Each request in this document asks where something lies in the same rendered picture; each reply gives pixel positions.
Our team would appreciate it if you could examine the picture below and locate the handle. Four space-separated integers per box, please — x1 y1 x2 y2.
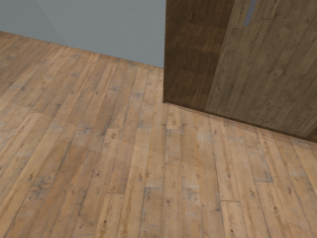
243 0 258 27

